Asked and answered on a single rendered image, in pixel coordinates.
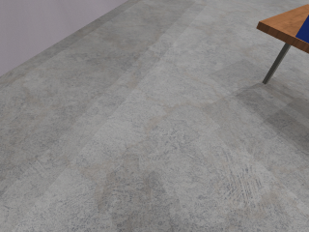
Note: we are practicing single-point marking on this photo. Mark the carton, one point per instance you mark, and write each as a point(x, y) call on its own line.
point(303, 32)

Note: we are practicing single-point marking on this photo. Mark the table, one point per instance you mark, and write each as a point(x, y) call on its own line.
point(284, 27)

